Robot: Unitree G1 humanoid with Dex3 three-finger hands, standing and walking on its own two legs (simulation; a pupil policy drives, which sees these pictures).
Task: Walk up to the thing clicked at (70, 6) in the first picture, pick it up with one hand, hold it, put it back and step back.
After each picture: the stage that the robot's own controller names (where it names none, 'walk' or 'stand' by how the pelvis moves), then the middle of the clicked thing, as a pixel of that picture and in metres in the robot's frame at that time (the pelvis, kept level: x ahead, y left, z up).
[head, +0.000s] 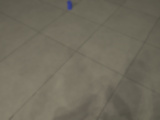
stand; (69, 5) +2.11 +0.21 -0.72
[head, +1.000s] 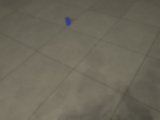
walk; (67, 21) +1.97 +0.33 -0.71
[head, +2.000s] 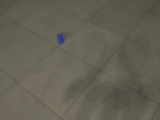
walk; (60, 38) +1.34 +0.35 -0.72
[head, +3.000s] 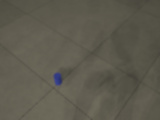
walk; (57, 79) +0.81 +0.27 -0.70
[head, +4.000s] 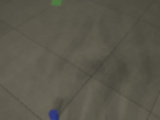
walk; (53, 116) +0.47 +0.21 -0.69
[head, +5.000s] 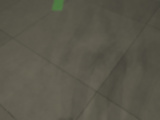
stand; out of the picture +0.27 +0.20 -0.71
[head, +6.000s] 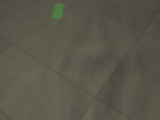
stand; out of the picture +0.29 +0.20 -0.72
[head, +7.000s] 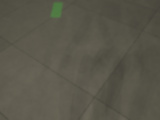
stand; out of the picture +0.27 +0.20 -0.72
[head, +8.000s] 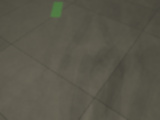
stand; out of the picture +0.26 +0.21 -0.73
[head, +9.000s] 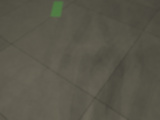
stand; out of the picture +0.26 +0.20 -0.73
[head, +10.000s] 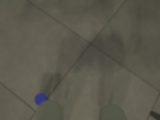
go down; (41, 100) +0.31 +0.21 -0.50
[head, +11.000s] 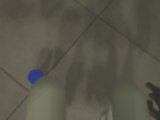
go down; (37, 79) +0.35 +0.24 -0.32
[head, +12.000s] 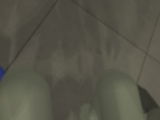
close in; out of the picture +0.32 +0.27 -0.23
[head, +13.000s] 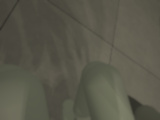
close; out of the picture +0.31 +0.27 -0.21
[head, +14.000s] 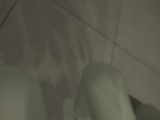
lift; out of the picture +0.31 +0.29 -0.20
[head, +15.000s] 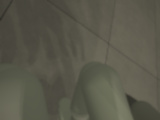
lift; out of the picture +0.31 +0.29 -0.21
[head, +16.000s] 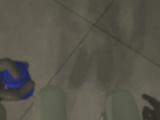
lift; (19, 82) +0.30 +0.22 -0.02
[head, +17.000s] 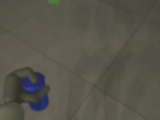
lift; (36, 92) +0.30 +0.17 +0.01
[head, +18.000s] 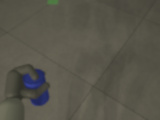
hold; (37, 87) +0.32 +0.17 +0.01
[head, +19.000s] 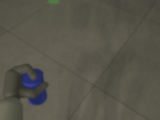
hold; (35, 87) +0.32 +0.18 +0.00
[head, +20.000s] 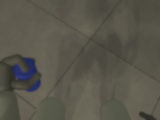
crouch; (28, 75) +0.35 +0.20 -0.07
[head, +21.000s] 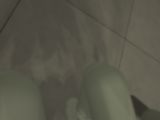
lower; out of the picture +0.33 +0.31 -0.21
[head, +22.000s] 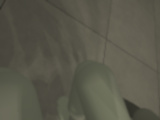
lower; out of the picture +0.34 +0.30 -0.21
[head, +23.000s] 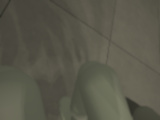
lower; out of the picture +0.34 +0.30 -0.21
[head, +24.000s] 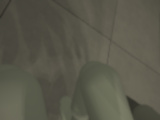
lower; out of the picture +0.33 +0.30 -0.21
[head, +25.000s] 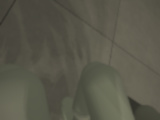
loosen; out of the picture +0.32 +0.29 -0.21
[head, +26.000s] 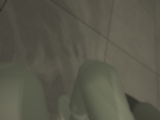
withdraw; out of the picture +0.31 +0.27 -0.22
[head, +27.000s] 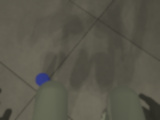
walk; (44, 81) +0.35 +0.22 -0.39
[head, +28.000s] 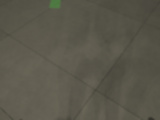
stand; out of the picture +0.28 +0.18 -0.66
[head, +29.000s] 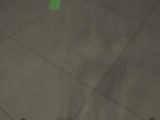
stand; out of the picture +0.29 +0.20 -0.67
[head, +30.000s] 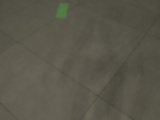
stand; out of the picture +0.30 +0.17 -0.71
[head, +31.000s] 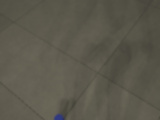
walk; out of the picture +0.35 +0.21 -0.69
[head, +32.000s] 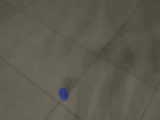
walk; (63, 94) +0.54 +0.19 -0.70
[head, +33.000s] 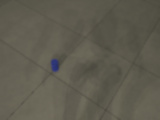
walk; (54, 65) +0.86 +0.23 -0.70
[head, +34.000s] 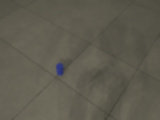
stand; (59, 69) +0.89 +0.21 -0.71
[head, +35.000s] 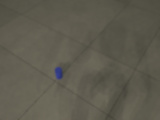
stand; (58, 73) +0.91 +0.24 -0.73
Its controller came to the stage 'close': yes
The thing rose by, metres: 0.71
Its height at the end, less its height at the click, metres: +0.00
